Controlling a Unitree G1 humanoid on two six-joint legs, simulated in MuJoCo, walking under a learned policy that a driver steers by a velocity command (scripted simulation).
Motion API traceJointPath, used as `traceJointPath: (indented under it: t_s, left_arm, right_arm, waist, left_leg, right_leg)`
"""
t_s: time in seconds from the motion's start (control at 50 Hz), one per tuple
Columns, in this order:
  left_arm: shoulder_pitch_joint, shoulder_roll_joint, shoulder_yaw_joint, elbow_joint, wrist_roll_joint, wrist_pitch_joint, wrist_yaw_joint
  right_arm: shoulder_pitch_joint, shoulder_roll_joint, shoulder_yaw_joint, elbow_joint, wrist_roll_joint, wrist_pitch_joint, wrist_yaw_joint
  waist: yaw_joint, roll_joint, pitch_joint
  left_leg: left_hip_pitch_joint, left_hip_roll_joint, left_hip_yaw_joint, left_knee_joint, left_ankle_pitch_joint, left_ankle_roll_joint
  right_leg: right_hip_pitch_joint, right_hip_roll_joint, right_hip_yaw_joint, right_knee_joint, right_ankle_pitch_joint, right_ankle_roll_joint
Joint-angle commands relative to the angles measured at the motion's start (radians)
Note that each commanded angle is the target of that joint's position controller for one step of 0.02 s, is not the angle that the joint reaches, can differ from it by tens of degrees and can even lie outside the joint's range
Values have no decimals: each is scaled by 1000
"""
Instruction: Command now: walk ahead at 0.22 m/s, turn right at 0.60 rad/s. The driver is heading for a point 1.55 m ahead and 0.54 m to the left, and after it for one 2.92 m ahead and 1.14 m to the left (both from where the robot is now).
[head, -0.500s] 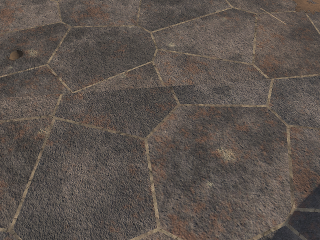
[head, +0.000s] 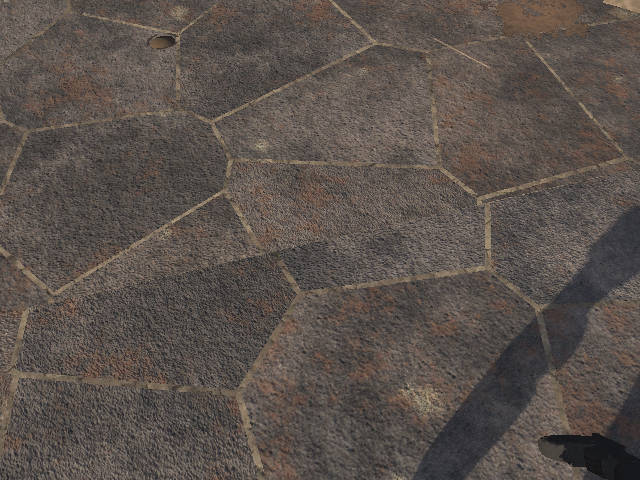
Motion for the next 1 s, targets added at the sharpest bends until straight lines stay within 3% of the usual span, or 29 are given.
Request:
traceJointPath:
  t_s: [0.02, 0.04, 0.06, 0.08, 0.1, 0.14, 0.2, 0.24, 0.3, 0.34, 0.36, 0.38, 0.4, 0.42, 0.44, 0.46, 0.48, 0.52, 0.6, 0.64, 0.7, 0.72, 0.74, 0.76, 0.78, 0.82, 0.86, 0.9, 1.0]
  left_arm:
    - [88, 18, 7, -127, -64, -15, 16]
    - [114, 129, 22, -97, -11, 5, 26]
    - [38, 144, 31, -93, 6, 20, 19]
    - [-18, 128, 28, -101, 17, 31, 8]
    - [-52, 106, 24, -107, 25, 43, -7]
    - [-32, 59, 10, -103, 27, 67, -26]
    - [-26, 22, -12, -93, 24, 78, -25]
    - [-70, 5, -32, -94, 32, 86, -20]
    - [-153, 41, -36, -111, 25, 91, -9]
    - [-150, 48, -38, -112, 23, 81, 0]
    - [-143, 56, -37, -113, 25, 70, 8]
    - [-137, 92, -33, -123, 36, 57, 18]
    - [-144, 162, -21, -138, 45, 49, 29]
    - [-198, 209, 2, -140, 32, 54, 30]
    - [-236, 149, -13, -154, 36, 48, 32]
    - [-289, 101, -25, -162, 29, 43, 35]
    - [-324, 78, -32, -173, 26, 41, 38]
    - [-319, 67, -33, -174, 21, 37, 42]
    - [-247, 100, -15, -154, 22, 43, 34]
    - [-237, 132, -1, -149, 27, 47, 24]
    - [-260, 159, 14, -146, 16, 54, 15]
    - [-232, 152, 16, -136, 18, 53, 13]
    - [-202, 94, 4, -160, 28, 58, 7]
    - [-310, 51, -15, -230, 23, 74, 22]
    - [-336, 81, -11, -226, 25, 84, 27]
    - [-306, 93, -4, -191, 5, 76, 15]
    - [-270, 114, 4, -173, 26, 71, 4]
    - [-258, 103, 1, -174, 23, 74, -3]
    - [-310, 95, -6, -203, 20, 81, 4]
  right_arm:
    - [347, -280, -71, -9, -21, -17, -20]
    - [323, -227, -72, -21, 16, 4, -15]
    - [246, -134, -46, -38, 22, 11, -18]
    - [187, -77, -27, -40, 20, 17, -20]
    - [177, -66, -19, -34, 16, 18, -24]
    - [191, -90, -22, -4, 15, 13, -22]
    - [166, -81, -13, 19, 7, -1, -9]
    - [153, -84, -9, 33, 8, 5, 0]
    - [208, -159, -40, 50, 9, 42, 13]
    - [200, -184, -54, 42, 20, 72, 18]
    - [207, -176, -56, 41, 24, 82, 17]
    - [221, -143, -50, 33, 27, 83, 18]
    - [218, -63, -34, 2, 37, 77, 20]
    - [205, -81, -41, -6, 33, 80, 10]
    - [218, -131, -63, 11, 20, 91, 6]
    - [271, -131, -73, 35, 21, 100, 5]
    - [313, -127, -77, 52, 19, 108, 3]
    - [329, -108, -76, 55, 10, 117, 6]
    - [232, -71, -59, 1, 22, 129, 29]
    - [217, -85, -61, -21, 29, 132, 33]
    - [262, -84, -61, -22, 27, 120, 30]
    - [271, -108, -65, -21, 17, 107, 22]
    - [293, -219, -88, -32, 4, 91, 13]
    - [367, -341, -120, -21, 15, 88, 18]
    - [407, -297, -116, -9, 22, 89, 16]
    - [258, -206, -88, -31, 24, 103, 3]
    - [211, -183, -81, -51, 32, 105, -3]
    - [236, -193, -85, -49, 36, 102, 0]
    - [285, -210, -93, -45, 26, 105, -4]
  waist:
    - [-120, 213, -441]
    - [-109, 123, -487]
    - [-97, 56, -349]
    - [-87, 34, -227]
    - [-89, 77, -169]
    - [-70, 111, -135]
    - [-32, 90, -173]
    - [-39, 134, -163]
    - [-86, 154, -134]
    - [-68, 115, -93]
    - [-59, 93, -70]
    - [-59, 18, -68]
    - [-73, -154, -79]
    - [-69, -301, -34]
    - [-86, -202, -11]
    - [-131, -158, -19]
    - [-156, -148, -34]
    - [-153, -159, -63]
    - [-85, -195, -94]
    - [-70, -220, -105]
    - [-114, -188, -108]
    - [-123, -116, -108]
    - [-108, 139, -109]
    - [-163, 282, -70]
    - [-178, 136, -77]
    - [-105, 60, -17]
    - [-92, 88, -63]
    - [-96, 60, -102]
    - [-133, 87, -78]
  left_leg:
    - [817, 551, -471, 40, 915, 218]
    - [718, 519, -540, 12, 826, 256]
    - [580, 445, -395, -34, 660, 233]
    - [466, 367, -266, -84, 532, 193]
    - [389, 310, -203, -123, 483, 178]
    - [259, 259, -123, -171, 497, 188]
    - [197, 235, -71, -189, 469, 195]
    - [171, 197, -66, -206, 323, 179]
    - [161, 185, -153, -214, -20, 181]
    - [89, 182, -210, -210, -220, 157]
    - [37, 170, -232, -199, -280, 125]
    - [-19, 139, -226, -154, -337, 74]
    - [-100, 33, -117, 2, -426, 16]
    - [-54, -84, 32, 229, -520, -2]
    - [-17, -50, -18, 418, -528, -1]
    - [-2, -51, -19, 510, -501, -2]
    - [2, -43, -11, 566, -469, -9]
    - [-31, -28, 13, 563, -448, -30]
    - [31, -9, 47, 346, -467, -43]
    - [92, -18, 76, 256, -480, -30]
    - [233, -45, 120, -1, -315, 1]
    - [318, -28, 47, -128, -193, 15]
    - [442, 204, -277, -209, 5, 62]
    - [400, 398, -511, -185, 387, 238]
    - [403, 378, -471, -176, 390, 291]
    - [347, 234, -313, -182, 217, 222]
    - [376, 171, -266, -172, 271, 191]
    - [401, 163, -267, -163, 275, 191]
    - [419, 164, -355, -166, 111, 210]
  right_leg:
    - [-449, 43, -73, 735, -267, 59]
    - [-466, -33, -79, 826, -177, 54]
    - [-483, -69, -88, 821, -94, 69]
    - [-503, -105, -110, 769, -49, 83]
    - [-495, -119, -110, 734, -20, 95]
    - [-408, -101, -113, 682, 21, 109]
    - [-310, -100, -116, 490, 51, 104]
    - [-250, -131, -176, 297, 83, 101]
    - [-225, -114, -216, 164, 85, 98]
    - [-153, -107, -233, 20, 143, 79]
    - [-102, -116, -217, -71, 166, 60]
    - [-55, -218, -103, -172, 135, 31]
    - [-28, -415, 101, -287, 46, -26]
    - [-231, -544, 206, -356, 102, -122]
    - [-274, -521, 142, -338, 249, -149]
    - [-280, -476, 52, -305, 391, -138]
    - [-255, -434, -29, -280, 503, -115]
    - [-151, -403, -117, -225, 669, -103]
    - [-62, -428, -154, -162, 684, -101]
    - [-60, -450, -151, -136, 688, -99]
    - [-116, -437, -200, -30, 621, -41]
    - [-191, -406, -244, 60, 479, 20]
    - [-404, -304, -335, 308, 130, 98]
    - [-583, -146, -282, 437, -203, 125]
    - [-590, -182, -190, 560, -186, 123]
    - [-586, -208, -158, 554, -10, 118]
    - [-559, -192, -172, 561, 75, 127]
    - [-550, -179, -173, 555, 100, 137]
    - [-578, -169, -158, 414, 96, 148]
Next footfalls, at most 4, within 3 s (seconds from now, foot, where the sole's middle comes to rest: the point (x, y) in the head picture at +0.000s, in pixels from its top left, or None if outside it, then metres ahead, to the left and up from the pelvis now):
0.38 right None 0.11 -0.10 -0.76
0.74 left None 0.05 0.12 -0.76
1.26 right None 0.14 -0.05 -0.76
1.60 left None -0.01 0.11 -0.76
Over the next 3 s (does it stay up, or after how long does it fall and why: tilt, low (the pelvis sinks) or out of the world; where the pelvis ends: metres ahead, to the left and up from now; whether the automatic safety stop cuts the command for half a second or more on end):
stays up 0.15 0.03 0.02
